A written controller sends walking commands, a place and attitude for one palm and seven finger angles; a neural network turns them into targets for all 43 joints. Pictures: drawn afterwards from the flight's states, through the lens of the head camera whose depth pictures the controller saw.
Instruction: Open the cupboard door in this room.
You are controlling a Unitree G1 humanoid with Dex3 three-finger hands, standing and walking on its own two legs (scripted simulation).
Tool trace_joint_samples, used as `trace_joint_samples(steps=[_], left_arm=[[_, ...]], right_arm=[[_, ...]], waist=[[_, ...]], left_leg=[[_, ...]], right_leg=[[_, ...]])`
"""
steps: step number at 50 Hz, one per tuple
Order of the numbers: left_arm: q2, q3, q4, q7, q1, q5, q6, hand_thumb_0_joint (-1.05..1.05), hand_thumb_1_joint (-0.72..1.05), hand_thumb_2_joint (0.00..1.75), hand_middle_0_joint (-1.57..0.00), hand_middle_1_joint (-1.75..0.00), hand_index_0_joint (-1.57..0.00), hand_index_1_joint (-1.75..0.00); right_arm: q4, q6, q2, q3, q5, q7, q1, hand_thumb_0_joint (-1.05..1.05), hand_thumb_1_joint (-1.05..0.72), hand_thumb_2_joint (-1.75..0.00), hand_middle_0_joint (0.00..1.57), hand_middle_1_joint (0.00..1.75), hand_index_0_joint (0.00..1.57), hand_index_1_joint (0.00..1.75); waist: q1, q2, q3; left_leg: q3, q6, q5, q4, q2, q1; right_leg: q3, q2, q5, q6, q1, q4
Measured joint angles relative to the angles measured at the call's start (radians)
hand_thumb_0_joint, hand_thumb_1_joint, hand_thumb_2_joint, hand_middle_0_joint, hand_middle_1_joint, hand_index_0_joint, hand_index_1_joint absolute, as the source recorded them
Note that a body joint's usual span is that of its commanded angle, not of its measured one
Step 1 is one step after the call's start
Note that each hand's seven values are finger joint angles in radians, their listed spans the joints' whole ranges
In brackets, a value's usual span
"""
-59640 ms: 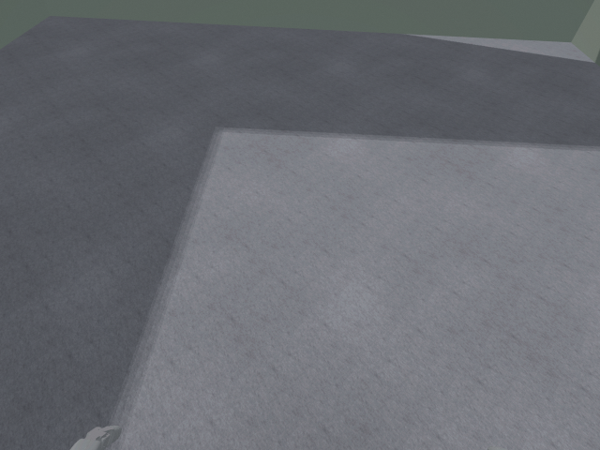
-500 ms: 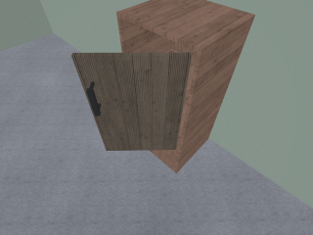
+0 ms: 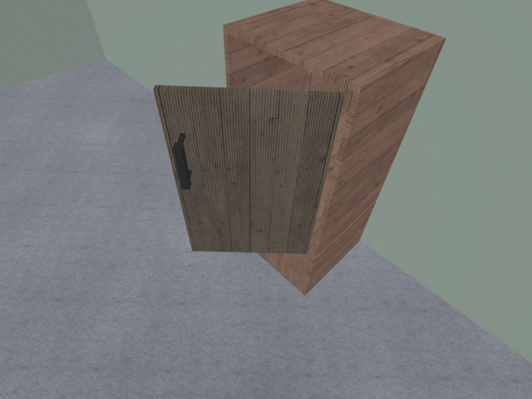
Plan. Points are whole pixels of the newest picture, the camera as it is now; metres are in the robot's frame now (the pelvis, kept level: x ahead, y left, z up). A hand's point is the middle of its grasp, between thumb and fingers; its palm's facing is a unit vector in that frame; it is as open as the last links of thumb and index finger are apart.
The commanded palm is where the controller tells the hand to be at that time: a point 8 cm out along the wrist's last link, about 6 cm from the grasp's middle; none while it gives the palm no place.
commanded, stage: come to a stop and stand still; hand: left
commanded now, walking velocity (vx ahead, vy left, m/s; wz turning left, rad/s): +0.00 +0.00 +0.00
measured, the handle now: (184, 161) +0.62 +0.24 -0.03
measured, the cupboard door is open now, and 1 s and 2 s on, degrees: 45 45 45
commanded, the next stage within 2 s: look again from close up in 0.22 s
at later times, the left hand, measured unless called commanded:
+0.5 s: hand out of the picture +0.00 +0.15 -0.18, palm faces +0.02 -0.99 -0.14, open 7.4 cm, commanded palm none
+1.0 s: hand out of the picture +0.00 +0.15 -0.18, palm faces +0.03 -0.99 -0.14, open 7.4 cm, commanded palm none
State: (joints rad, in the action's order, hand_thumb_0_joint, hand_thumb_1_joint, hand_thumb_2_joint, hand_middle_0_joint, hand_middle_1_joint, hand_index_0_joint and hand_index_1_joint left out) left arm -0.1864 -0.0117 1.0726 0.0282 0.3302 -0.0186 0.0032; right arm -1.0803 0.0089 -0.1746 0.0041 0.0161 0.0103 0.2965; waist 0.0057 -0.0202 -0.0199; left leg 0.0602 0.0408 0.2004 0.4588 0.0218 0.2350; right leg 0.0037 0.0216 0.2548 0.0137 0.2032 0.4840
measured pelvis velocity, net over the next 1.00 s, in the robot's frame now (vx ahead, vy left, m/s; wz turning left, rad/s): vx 0.02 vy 0.00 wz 0.00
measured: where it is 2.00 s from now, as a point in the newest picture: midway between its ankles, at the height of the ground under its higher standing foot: outside the picture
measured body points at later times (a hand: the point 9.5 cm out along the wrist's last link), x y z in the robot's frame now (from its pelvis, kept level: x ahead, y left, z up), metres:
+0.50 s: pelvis +0.00 -0.01 +0.00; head +0.01 +0.01 +0.45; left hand +0.00 +0.20 -0.17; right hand +0.01 -0.23 -0.15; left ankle +0.03 +0.09 -0.74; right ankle +0.00 -0.13 -0.74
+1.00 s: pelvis +0.02 +0.00 +0.00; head +0.02 +0.01 +0.45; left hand +0.00 +0.20 -0.17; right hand +0.01 -0.22 -0.16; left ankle +0.03 +0.09 -0.74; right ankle +0.00 -0.13 -0.74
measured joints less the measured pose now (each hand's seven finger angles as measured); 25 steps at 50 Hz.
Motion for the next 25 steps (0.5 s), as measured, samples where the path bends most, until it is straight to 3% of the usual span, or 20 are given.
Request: trace_joint_samples(steps=[25], left_arm=[[0.049, -0.008, 0.023, 0.003, -0.013, 0.003, 0.013, 0.0, 0.91, 0.9, -0.2, -0.3, -0.2, -0.3]], right_arm=[[-0.043, 0.006, 0.037, 0.005, -0.005, 0.008, -0.021, 0.0, -0.92, -0.9, 0.2, 0.3, 0.2, 0.3]], waist=[[-0.001, -0.013, -0.004]], left_leg=[[-0.008, -0.014, 0.0, -0.009, -0.014, -0.006]], right_leg=[[-0.007, -0.014, -0.005, -0.011, -0.012, -0.022]])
